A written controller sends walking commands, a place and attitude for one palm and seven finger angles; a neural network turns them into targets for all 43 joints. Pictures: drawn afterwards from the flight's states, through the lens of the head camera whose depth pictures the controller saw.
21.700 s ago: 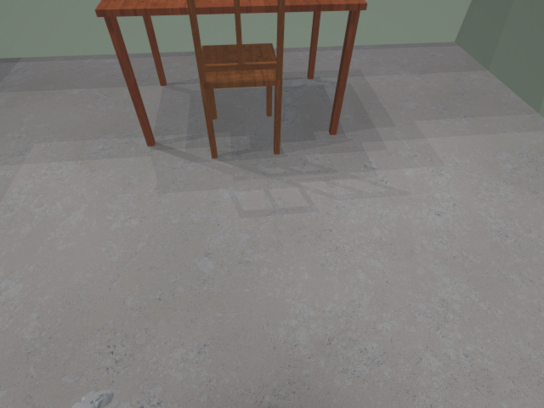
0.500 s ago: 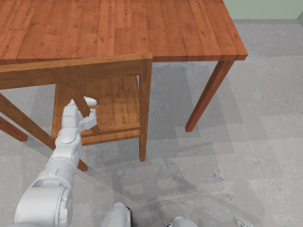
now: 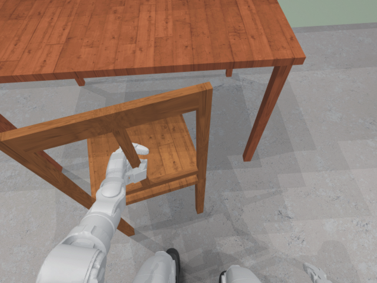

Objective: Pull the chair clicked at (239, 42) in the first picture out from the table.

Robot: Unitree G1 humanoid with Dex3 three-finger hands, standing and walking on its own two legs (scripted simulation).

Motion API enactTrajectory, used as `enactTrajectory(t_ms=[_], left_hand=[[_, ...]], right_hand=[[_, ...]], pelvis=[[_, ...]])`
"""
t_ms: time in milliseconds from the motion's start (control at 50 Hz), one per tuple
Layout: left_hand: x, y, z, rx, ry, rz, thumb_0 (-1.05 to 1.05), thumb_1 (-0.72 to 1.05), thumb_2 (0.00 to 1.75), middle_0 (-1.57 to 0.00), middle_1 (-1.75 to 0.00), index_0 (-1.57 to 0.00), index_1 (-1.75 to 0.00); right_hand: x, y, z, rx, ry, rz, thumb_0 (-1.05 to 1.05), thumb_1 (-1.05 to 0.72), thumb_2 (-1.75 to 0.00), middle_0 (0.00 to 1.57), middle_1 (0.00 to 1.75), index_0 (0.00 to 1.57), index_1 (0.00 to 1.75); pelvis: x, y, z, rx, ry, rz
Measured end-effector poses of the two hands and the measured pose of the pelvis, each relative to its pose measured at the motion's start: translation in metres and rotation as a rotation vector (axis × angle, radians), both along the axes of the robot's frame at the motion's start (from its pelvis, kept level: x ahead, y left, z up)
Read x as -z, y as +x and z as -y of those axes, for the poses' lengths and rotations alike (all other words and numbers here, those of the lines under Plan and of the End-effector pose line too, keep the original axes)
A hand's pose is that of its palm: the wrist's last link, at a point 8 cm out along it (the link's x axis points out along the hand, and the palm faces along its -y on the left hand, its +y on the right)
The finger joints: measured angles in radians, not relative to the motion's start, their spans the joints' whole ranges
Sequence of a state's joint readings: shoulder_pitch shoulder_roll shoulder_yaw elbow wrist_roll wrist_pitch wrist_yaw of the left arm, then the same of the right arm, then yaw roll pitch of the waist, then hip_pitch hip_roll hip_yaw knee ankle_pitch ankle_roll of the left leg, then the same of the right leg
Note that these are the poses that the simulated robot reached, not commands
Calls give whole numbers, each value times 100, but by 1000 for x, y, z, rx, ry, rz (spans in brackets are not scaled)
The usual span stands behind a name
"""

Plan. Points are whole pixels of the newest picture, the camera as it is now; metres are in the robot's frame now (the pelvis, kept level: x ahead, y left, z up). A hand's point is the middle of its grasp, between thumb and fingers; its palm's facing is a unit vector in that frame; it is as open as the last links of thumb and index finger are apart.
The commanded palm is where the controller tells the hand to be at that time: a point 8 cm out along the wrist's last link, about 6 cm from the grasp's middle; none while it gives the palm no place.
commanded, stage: step backward, pulling the chair out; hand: left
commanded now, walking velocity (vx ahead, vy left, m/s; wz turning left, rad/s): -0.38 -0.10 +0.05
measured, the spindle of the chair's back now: (134, 161) +0.40 +0.15 -0.06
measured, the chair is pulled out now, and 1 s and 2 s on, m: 0.18 0.23 0.31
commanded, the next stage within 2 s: none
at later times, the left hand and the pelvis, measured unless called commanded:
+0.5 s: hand (140, 176) +0.35 +0.13 -0.05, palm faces +0.05 -0.98 -0.20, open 5.4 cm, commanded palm +0.36 +0.17 -0.05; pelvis -0.02 -0.02 +0.01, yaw +2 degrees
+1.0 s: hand (136, 192) +0.31 +0.13 -0.05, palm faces +0.01 -0.98 -0.22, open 5.4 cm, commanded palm +0.32 +0.18 -0.04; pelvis -0.07 -0.01 +0.00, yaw +0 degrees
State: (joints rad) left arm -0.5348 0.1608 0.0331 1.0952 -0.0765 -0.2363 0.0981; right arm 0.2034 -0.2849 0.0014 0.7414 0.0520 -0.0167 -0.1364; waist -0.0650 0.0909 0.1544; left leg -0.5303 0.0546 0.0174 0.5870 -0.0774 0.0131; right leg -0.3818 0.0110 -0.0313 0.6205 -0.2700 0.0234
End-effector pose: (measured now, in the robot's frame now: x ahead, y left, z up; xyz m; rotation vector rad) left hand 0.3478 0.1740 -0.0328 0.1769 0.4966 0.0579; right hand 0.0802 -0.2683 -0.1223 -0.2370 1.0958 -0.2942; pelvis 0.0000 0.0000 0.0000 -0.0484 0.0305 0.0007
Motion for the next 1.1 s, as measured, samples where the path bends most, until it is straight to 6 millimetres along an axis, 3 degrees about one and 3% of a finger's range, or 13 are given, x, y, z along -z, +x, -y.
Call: enactTrajectory(t_ms=[100,240,320,420,600,760,940,1100], left_hand=[[0,-7,-2,2,3,2,1,68,76,-26,-111,-49,-145],[0,-15,-2,-35,22,6,2,65,78,-28,-112,-49,-145],[0,-17,0,-56,29,5,2,64,80,-29,-112,-49,-145],[-1,-17,-1,-54,23,-4,2,64,79,-29,-112,-49,-145],[-1,-18,-2,-25,20,-6,2,66,77,-26,-113,-49,-145],[-1,-35,-2,-23,36,15,2,65,76,-27,-115,-49,-145],[0,-53,-6,6,43,33,1,64,76,-27,-118,-49,-145],[-1,-59,-7,-9,40,27,2,64,77,-27,-119,-49,-145]], right_hand=[[-1,3,-3,-26,-5,29,1,-91,-90,20,30,20,30],[9,6,-8,-83,52,53,1,-91,-90,20,30,20,30],[10,2,-2,-66,64,39,1,-90,-90,20,30,20,30],[5,-2,11,-60,12,-10,1,-90,-90,20,30,20,30],[-6,-2,17,-71,-26,-4,1,-91,-90,20,30,20,30],[-5,-26,12,-38,-4,45,1,-91,-90,20,30,20,30],[-2,-68,7,-20,-19,-16,1,-91,-90,20,30,20,30],[3,-73,0,-39,12,-3,1,-90,-90,20,30,20,30]], pelvis=[[2,-7,1,2,12,8],[4,-17,18,-8,8,28],[2,-16,24,-10,27,24],[-3,-8,18,-29,40,-9],[-4,-33,18,-23,35,-15],[2,-57,22,-22,25,-7],[4,-64,12,-13,26,13],[6,-73,19,-2,23,32]])
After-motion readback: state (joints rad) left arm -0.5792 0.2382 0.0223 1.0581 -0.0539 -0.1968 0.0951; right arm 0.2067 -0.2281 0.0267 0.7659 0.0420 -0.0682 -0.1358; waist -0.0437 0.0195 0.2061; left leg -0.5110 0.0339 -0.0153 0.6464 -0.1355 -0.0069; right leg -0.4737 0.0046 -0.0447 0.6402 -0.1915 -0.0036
